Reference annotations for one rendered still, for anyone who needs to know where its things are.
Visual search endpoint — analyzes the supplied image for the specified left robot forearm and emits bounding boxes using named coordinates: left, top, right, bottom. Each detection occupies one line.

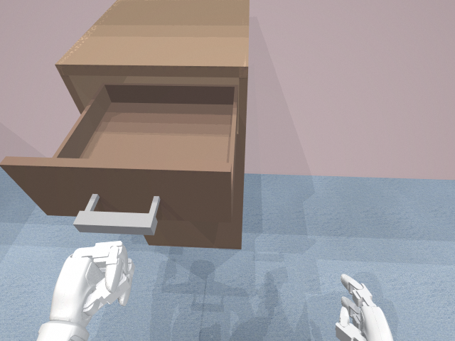
left=36, top=320, right=90, bottom=341

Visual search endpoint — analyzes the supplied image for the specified handle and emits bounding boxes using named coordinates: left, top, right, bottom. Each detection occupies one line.
left=73, top=194, right=160, bottom=235

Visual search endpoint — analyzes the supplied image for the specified right robot hand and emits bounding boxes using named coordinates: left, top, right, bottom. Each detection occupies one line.
left=336, top=274, right=393, bottom=341

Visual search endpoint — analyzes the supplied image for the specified cabinet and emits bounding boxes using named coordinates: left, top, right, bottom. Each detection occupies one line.
left=55, top=0, right=250, bottom=249

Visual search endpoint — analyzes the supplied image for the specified drawer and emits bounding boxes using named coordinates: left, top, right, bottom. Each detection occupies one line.
left=0, top=83, right=238, bottom=223

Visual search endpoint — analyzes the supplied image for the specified left robot hand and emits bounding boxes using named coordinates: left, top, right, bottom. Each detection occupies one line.
left=49, top=241, right=135, bottom=328

